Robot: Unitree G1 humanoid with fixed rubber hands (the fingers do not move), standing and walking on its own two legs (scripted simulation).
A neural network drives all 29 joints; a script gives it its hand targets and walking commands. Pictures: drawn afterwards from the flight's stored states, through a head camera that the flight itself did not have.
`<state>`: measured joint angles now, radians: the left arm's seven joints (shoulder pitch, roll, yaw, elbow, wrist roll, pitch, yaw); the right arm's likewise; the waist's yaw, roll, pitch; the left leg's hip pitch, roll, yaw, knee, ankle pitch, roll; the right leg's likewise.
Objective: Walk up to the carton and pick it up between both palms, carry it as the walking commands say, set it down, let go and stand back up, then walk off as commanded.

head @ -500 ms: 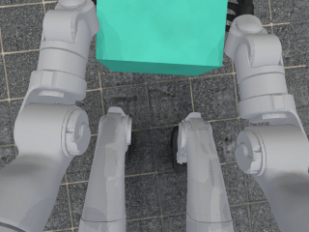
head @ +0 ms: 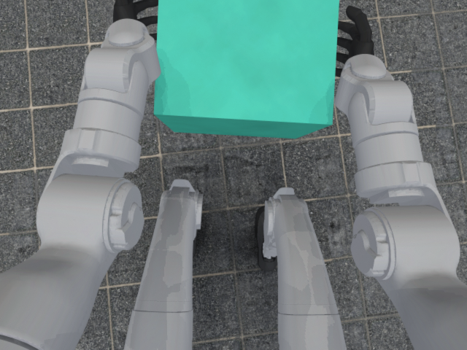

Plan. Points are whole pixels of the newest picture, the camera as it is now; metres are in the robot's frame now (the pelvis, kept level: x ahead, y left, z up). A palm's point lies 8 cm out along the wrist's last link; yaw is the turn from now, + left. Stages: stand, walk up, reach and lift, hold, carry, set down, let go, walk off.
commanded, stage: reach and lift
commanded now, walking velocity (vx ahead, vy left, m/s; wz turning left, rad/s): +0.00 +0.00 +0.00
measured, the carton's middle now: (242, 52) +0.55 +0.01 -0.09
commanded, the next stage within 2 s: none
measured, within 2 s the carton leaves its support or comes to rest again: neither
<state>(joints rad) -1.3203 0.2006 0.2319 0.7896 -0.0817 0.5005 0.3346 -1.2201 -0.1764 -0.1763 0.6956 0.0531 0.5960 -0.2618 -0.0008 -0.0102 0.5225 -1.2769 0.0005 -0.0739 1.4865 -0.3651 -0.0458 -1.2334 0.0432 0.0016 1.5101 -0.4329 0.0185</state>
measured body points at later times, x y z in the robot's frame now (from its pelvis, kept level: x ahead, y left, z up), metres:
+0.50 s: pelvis +0.00 +0.00 +0.05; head +0.23 +0.02 +0.43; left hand +0.51 +0.17 +0.04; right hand +0.49 -0.14 +0.03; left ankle +0.18 +0.13 -0.55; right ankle +0.16 -0.12 -0.55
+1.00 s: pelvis +0.03 +0.00 +0.12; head +0.17 +0.02 +0.54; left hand +0.48 +0.17 +0.12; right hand +0.47 -0.15 +0.12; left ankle +0.18 +0.13 -0.55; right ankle +0.16 -0.12 -0.55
